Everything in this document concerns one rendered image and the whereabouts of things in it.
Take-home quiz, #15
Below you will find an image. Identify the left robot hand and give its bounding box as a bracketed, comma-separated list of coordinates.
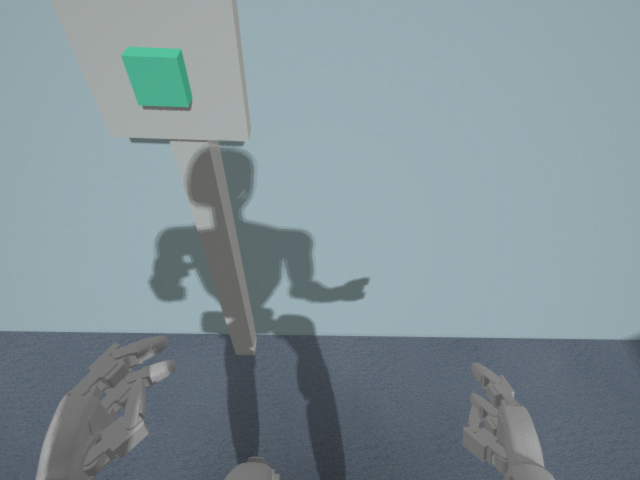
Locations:
[35, 336, 177, 480]

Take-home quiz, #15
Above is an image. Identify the panel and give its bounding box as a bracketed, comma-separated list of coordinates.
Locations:
[50, 0, 257, 355]

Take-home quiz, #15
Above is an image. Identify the button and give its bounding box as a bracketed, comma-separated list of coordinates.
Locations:
[121, 47, 193, 107]

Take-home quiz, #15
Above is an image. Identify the right robot hand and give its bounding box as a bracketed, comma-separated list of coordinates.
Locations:
[463, 362, 545, 478]

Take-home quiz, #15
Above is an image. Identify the left robot shin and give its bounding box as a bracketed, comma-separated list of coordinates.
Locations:
[247, 457, 267, 465]

